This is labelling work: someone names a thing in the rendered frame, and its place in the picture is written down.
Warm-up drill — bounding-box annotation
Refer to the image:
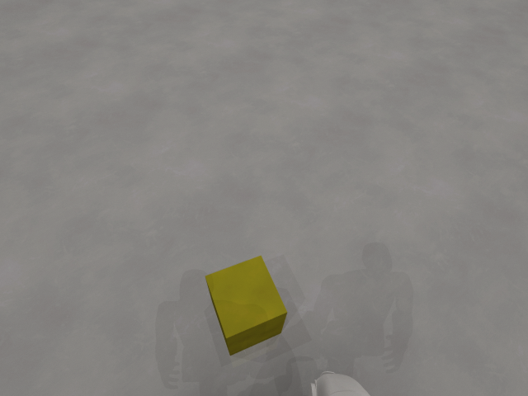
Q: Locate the carton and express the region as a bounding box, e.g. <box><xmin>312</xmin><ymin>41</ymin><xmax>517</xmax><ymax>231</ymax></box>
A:
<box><xmin>205</xmin><ymin>256</ymin><xmax>287</xmax><ymax>355</ymax></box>

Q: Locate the robot right thigh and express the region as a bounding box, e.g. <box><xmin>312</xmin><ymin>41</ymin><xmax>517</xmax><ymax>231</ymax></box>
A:
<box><xmin>309</xmin><ymin>374</ymin><xmax>370</xmax><ymax>396</ymax></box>

